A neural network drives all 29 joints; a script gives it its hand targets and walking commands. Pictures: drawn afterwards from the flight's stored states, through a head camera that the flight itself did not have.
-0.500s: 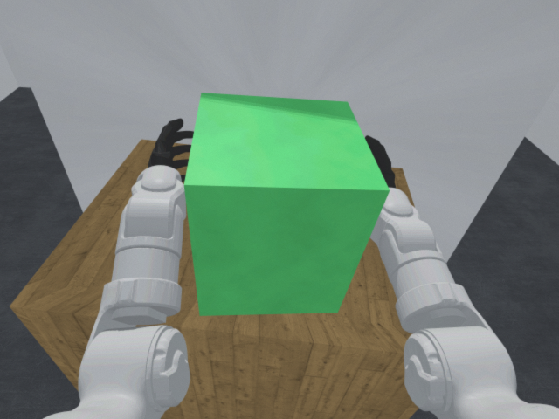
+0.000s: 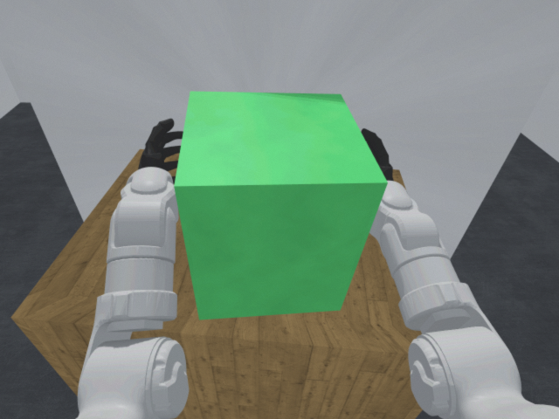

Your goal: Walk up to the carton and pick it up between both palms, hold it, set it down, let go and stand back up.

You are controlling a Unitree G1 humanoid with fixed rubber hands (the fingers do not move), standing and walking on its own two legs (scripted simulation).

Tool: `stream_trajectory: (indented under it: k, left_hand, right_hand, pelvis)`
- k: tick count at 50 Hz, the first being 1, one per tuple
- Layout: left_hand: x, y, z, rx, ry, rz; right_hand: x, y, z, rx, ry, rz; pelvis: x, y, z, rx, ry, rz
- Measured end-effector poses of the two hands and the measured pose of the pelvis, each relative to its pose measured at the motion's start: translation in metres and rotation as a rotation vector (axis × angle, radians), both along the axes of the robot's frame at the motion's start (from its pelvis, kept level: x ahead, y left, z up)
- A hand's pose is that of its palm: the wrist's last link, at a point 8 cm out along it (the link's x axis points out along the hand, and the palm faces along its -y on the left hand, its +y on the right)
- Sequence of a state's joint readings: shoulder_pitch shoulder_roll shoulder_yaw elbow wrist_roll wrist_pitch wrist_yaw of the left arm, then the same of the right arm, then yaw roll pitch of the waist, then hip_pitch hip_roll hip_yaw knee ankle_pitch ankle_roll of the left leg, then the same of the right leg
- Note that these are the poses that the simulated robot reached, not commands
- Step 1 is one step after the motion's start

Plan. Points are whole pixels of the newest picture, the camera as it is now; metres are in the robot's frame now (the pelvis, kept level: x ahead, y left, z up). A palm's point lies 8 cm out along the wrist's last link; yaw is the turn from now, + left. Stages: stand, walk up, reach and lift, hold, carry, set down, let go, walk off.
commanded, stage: reach and lift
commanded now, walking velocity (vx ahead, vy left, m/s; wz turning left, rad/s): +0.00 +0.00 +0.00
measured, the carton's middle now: (269, 207) +0.38 -0.01 +0.16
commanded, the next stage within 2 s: hold in 0.54 s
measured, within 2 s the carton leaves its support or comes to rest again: neither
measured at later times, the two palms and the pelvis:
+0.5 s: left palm (148, 165) +0.39 +0.15 +0.23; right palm (376, 167) +0.39 -0.16 +0.22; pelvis +0.01 +0.00 +0.00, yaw +0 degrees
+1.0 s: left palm (140, 149) +0.38 +0.15 +0.26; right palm (382, 152) +0.38 -0.15 +0.25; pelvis +0.00 +0.00 +0.00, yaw -1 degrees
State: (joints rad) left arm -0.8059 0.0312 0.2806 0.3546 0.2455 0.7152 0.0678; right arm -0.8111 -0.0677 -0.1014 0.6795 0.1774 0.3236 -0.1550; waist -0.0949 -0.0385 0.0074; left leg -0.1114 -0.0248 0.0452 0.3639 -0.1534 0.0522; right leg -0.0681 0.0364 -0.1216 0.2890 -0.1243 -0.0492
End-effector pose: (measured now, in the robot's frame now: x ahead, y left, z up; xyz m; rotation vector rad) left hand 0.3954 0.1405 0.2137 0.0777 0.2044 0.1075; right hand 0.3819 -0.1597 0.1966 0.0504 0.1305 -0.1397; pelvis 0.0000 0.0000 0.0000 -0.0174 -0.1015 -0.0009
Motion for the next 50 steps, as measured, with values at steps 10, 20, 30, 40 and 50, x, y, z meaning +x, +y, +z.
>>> stream_trajectory:
  k: [10, 20, 30, 40, 50]
  left_hand:
    - [0.000, 0.001, 0.008, -0.012, -0.020, 0.008]
    - [0.000, 0.004, 0.011, -0.016, -0.008, 0.009]
    - [-0.004, 0.005, 0.023, -0.010, -0.032, 0.014]
    - [-0.013, 0.004, 0.032, -0.023, -0.030, 0.019]
    - [-0.013, 0.007, 0.047, -0.026, -0.038, 0.031]
  right_hand:
    - [0.003, 0.001, 0.011, -0.012, -0.019, 0.008]
    - [0.004, 0.003, 0.020, -0.009, -0.007, 0.011]
    - [0.002, 0.004, 0.029, 0.000, -0.029, 0.016]
    - [-0.006, 0.003, 0.042, 0.014, -0.025, 0.017]
    - [-0.002, 0.006, 0.054, 0.012, -0.032, 0.030]
  pelvis:
    - [0.003, 0.000, 0.000, -0.001, -0.001, -0.008]
    - [0.005, 0.000, 0.000, -0.002, -0.007, -0.006]
    - [0.005, 0.003, 0.000, -0.005, -0.014, -0.006]
    - [0.000, 0.003, -0.001, -0.003, -0.019, -0.012]
    - [-0.002, 0.001, -0.001, 0.001, -0.002, -0.016]
